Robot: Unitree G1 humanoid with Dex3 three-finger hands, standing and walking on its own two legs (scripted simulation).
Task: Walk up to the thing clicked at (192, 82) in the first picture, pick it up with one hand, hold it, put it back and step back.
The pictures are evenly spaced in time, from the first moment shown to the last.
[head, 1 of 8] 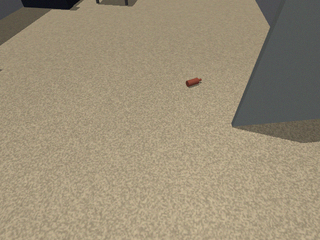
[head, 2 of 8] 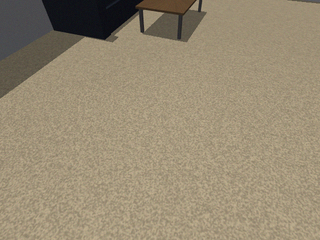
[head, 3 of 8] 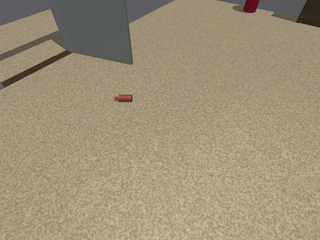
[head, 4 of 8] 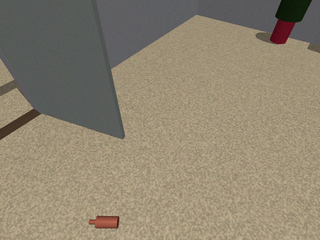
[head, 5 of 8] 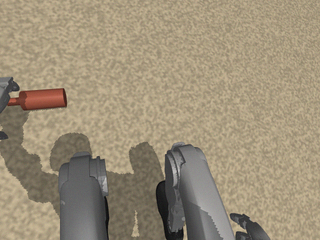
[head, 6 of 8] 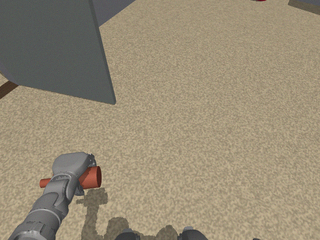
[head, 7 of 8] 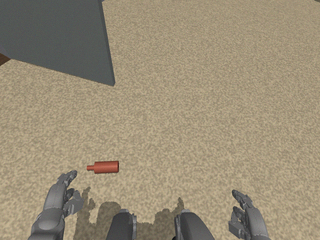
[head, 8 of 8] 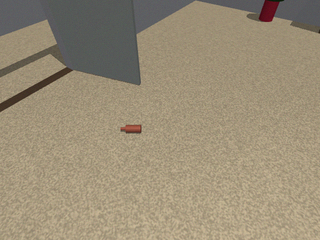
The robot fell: no
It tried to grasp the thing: yes
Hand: left
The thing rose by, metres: 0.67
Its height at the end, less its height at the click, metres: +0.00
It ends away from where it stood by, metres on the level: 0.01
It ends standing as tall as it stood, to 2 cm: yes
